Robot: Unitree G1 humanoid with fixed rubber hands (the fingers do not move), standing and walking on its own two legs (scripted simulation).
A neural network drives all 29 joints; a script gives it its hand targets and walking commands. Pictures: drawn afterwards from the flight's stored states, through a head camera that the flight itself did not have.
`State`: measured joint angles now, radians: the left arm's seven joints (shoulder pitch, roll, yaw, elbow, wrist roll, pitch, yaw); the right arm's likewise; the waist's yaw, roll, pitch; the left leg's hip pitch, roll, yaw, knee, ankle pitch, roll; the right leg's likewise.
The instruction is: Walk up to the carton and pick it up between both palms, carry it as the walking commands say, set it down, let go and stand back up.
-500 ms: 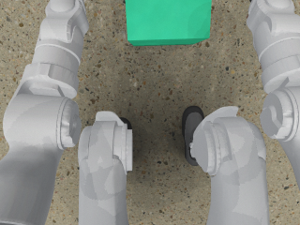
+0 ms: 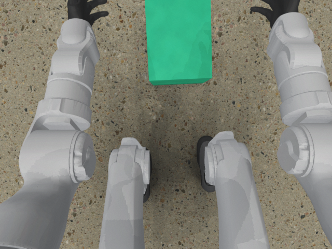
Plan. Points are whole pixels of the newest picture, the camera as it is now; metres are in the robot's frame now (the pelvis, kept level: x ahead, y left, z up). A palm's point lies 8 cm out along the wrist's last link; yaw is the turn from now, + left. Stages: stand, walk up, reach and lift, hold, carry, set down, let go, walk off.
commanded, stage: set down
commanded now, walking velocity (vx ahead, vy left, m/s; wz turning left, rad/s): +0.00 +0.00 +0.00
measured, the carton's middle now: (177, 46) +0.56 -0.04 -0.38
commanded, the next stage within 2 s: let go in 0.84 s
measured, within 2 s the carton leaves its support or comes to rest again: neither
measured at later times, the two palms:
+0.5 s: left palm out of the picture +0.55 +0.16 +0.04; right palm out of the picture +0.53 -0.22 +0.04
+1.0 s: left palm out of the picture +0.52 +0.16 +0.10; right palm out of the picture +0.51 -0.22 +0.10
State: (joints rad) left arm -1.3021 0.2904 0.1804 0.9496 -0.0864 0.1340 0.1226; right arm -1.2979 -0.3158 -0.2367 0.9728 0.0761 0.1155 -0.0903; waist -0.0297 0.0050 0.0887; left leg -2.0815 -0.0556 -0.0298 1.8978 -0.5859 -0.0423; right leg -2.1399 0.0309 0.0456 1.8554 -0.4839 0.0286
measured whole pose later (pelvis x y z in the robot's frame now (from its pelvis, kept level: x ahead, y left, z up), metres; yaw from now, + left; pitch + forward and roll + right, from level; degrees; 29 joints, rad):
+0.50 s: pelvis +0.02 +0.00 +0.13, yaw -1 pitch +46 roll +1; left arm -1.13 0.23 0.27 0.82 0.00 0.17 0.06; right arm -1.12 -0.25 -0.31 0.83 -0.01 0.16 -0.04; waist -0.02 0.00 -0.06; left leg -1.74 -0.03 -0.04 1.39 -0.46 -0.04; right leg -1.79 0.03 0.04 1.36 -0.38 0.02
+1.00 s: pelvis +0.05 -0.01 +0.22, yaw -1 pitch +44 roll +1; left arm -0.94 0.13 0.34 0.73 0.17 0.13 0.03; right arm -0.95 -0.16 -0.37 0.76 -0.19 0.12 0.00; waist -0.01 0.00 -0.03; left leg -1.40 -0.03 -0.05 0.95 -0.31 -0.03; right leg -1.44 0.02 0.04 0.93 -0.24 0.01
